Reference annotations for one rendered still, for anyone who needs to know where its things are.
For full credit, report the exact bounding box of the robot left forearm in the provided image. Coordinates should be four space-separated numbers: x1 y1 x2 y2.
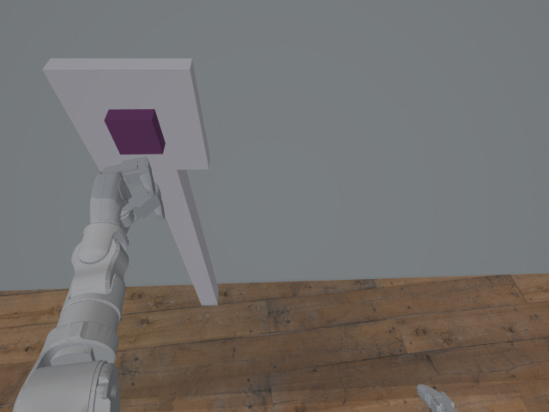
13 222 129 412

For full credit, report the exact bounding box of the right robot hand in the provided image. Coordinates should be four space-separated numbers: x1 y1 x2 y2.
417 384 458 412

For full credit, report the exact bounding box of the left robot hand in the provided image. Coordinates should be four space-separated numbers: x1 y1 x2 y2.
90 156 165 234

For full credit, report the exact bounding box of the button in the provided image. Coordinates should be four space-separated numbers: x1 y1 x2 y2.
105 109 166 155

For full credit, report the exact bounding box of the panel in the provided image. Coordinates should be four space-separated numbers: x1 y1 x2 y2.
42 58 219 306

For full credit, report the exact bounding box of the left robot upper arm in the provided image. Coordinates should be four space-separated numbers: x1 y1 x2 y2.
17 360 120 412

